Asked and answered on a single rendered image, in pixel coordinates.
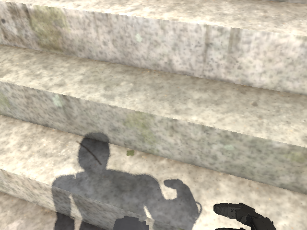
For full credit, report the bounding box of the right robot hand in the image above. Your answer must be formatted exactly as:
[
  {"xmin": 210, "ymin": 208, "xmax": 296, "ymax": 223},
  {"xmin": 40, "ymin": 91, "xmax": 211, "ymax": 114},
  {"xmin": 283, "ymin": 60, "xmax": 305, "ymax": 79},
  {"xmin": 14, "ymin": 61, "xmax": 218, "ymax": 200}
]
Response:
[{"xmin": 213, "ymin": 202, "xmax": 276, "ymax": 230}]

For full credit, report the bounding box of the left robot thigh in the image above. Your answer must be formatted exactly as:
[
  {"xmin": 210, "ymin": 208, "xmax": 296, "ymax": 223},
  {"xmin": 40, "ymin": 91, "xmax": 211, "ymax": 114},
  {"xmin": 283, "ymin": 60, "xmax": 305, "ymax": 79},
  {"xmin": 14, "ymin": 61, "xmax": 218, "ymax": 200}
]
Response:
[{"xmin": 113, "ymin": 216, "xmax": 150, "ymax": 230}]

